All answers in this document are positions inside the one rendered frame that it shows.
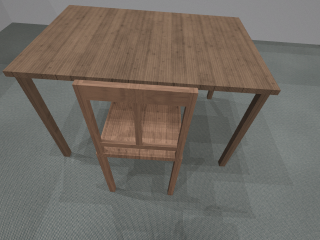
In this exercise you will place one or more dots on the table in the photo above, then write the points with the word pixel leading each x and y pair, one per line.
pixel 208 52

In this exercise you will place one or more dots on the chair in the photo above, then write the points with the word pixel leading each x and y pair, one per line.
pixel 143 122

